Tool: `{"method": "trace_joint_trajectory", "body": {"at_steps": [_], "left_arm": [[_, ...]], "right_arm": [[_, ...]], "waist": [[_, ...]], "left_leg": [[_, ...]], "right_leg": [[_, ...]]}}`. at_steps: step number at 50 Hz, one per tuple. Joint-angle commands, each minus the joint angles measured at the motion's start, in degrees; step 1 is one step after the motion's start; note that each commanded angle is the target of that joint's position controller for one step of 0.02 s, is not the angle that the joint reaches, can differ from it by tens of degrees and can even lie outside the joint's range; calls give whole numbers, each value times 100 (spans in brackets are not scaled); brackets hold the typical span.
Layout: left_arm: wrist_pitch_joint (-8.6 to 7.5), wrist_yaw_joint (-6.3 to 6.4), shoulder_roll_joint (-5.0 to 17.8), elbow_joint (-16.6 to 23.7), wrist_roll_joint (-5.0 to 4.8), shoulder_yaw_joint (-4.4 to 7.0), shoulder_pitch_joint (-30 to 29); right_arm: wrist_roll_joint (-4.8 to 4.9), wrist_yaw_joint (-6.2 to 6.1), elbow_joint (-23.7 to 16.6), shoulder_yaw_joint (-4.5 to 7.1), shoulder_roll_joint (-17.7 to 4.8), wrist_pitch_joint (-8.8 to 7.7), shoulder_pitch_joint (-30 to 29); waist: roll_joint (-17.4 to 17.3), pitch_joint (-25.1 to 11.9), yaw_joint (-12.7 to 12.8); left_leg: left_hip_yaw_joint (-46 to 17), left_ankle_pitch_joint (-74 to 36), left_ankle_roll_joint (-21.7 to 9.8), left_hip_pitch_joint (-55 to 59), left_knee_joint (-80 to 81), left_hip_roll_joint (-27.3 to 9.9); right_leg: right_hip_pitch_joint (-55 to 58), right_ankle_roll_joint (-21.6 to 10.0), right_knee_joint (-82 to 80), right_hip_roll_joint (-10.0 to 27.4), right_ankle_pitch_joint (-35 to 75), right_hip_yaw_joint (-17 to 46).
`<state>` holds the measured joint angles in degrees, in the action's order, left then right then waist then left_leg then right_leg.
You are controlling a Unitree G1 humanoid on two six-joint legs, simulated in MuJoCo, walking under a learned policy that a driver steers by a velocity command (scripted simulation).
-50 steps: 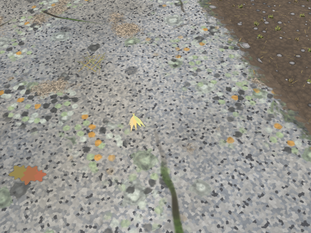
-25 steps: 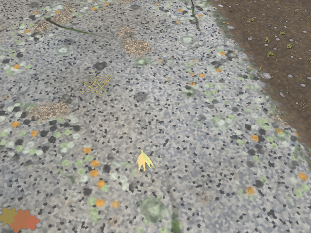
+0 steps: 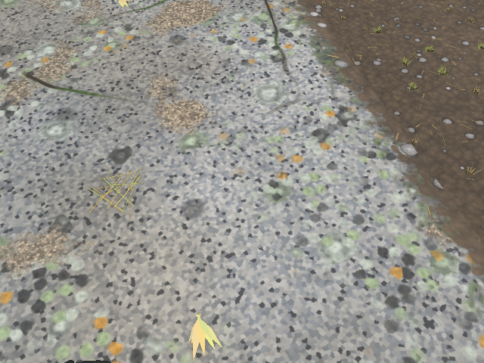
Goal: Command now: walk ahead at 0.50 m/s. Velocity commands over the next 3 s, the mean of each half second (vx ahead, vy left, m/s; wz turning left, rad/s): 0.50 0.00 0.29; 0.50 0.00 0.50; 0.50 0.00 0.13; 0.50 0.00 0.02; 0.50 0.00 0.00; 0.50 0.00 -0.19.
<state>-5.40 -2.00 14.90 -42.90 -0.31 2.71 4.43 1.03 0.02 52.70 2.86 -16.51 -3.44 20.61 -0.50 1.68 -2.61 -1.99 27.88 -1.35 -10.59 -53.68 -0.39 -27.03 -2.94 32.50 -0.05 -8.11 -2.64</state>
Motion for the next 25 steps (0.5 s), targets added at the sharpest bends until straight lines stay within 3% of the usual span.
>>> {"method": "trace_joint_trajectory", "body": {"at_steps": [1, 2, 3, 6, 9, 14, 19, 20, 22, 23, 24, 25], "left_arm": [[26, 61, 912, -69, -7, 254, 1335], [25, 42, 749, -47, 30, 209, 1021], [-5, 32, 619, -34, 80, 168, 849], [-113, 44, 650, -159, 81, 201, 777], [-135, 137, 767, -348, 126, 246, 988], [-103, 232, 868, -500, 91, 250, 1099], [73, 271, 981, -749, -4, 308, 1447], [122, 285, 1029, -758, -27, 329, 1418], [211, 339, 1196, -700, -52, 380, 1248], [265, 373, 1258, -669, -53, 398, 1171], [308, 404, 1230, -626, -59, 376, 1082], [264, 416, 1039, -496, 44, 285, 1178]], "right_arm": [[128, 37, -641, 118, -750, -303, -426], [35, 14, -657, 138, -695, -281, -586], [6, 2, -627, 163, -634, -212, -471], [39, -16, -511, 134, -359, 10, -248], [21, -30, -657, 154, -342, 53, -707], [2, 96, -890, 106, -187, -6, -1445], [5, 265, -1313, 61, -138, 1, -2082], [7, 304, -1390, 74, -174, 5, -2103], [3, 352, -1454, 162, -344, 22, -1825], [3, 351, -1376, 260, -504, 40, -1328], [18, 309, -1157, 430, -782, 47, -431], [24, 184, -981, 626, -1310, 95, 493]], "waist": [[564, -946, 705], [367, -557, 539], [532, -448, 330], [574, -302, 143], [410, -65, 255], [350, 148, 518], [275, 386, 726], [317, 374, 680], [507, 71, 430], [581, -257, 137], [449, -726, -346], [-267, -1333, -675]], "left_leg": [[-249, -384, -133, -3293, -1938, -413], [-180, -748, -100, -3079, -1580, -591], [-225, -1010, -81, -2691, -1326, -753], [-218, -1426, 51, -2413, -995, -835], [-415, -2219, 152, -2922, -311, -789], [-105, -3436, 99, -2788, 1166, -582], [176, -2895, -122, -3134, 1825, -480], [277, -2607, -198, -3094, 1875, -424], [639, -2002, -403, -2451, 1870, -104], [808, -1796, -534, -1765, 1876, 134], [844, -2066, -734, -500, 2201, 394], [-463, -2132, -1113, 1303, 2332, -349]], "right_leg": [[3462, -1104, -1602, 1810, -544, 2824], [2707, -1041, -1802, 1589, -96, 2335], [2217, -978, -1986, 1415, 191, 1986], [1678, -1019, -2433, 1317, 559, 1262], [1815, -969, -2614, 1337, 840, 760], [2096, -697, -2730, 1244, 984, -88], [3176, -592, -2332, 1600, 1551, -400], [3342, -539, -2134, 1658, 1976, -461], [3485, -397, -1399, 1665, 3869, -650], [3430, -310, -647, 1596, 4740, -755], [2997, -133, 543, 1356, 4815, -920], [1566, 119, 2356, 1086, 3082, -955]]}}
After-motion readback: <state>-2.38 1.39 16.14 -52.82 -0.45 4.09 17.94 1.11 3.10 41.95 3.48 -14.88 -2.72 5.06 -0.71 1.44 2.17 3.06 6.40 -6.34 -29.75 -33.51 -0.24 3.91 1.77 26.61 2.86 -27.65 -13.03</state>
